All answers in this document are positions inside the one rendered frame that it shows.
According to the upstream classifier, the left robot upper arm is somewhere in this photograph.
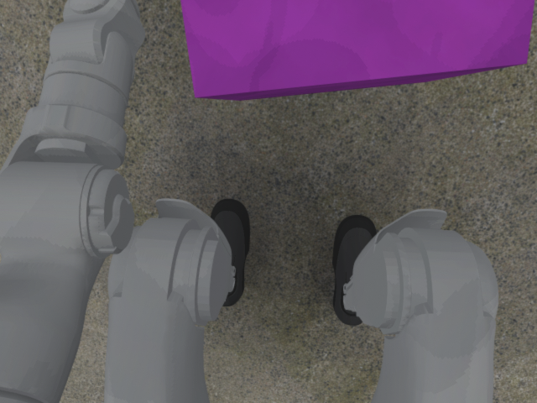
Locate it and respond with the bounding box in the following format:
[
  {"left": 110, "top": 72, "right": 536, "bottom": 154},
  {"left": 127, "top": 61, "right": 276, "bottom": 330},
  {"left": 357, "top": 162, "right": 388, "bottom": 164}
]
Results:
[{"left": 0, "top": 161, "right": 135, "bottom": 403}]

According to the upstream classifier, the right robot shin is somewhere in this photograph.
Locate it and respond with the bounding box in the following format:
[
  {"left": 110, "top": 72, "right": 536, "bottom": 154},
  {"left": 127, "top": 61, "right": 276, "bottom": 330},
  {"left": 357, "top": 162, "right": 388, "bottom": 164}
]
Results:
[{"left": 343, "top": 209, "right": 498, "bottom": 327}]

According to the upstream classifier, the left robot forearm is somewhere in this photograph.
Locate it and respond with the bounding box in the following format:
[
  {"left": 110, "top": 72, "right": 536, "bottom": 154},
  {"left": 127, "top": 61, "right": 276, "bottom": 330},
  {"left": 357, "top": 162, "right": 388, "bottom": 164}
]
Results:
[{"left": 0, "top": 0, "right": 145, "bottom": 174}]

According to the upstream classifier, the left robot thigh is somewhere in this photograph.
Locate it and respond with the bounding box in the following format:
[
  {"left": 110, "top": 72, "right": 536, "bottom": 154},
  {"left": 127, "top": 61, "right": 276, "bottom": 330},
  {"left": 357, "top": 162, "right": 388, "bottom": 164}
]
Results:
[{"left": 104, "top": 217, "right": 227, "bottom": 403}]

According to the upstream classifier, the carton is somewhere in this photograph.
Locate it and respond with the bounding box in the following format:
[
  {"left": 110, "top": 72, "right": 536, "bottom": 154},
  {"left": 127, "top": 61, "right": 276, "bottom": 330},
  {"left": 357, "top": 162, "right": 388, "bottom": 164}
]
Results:
[{"left": 180, "top": 0, "right": 534, "bottom": 101}]

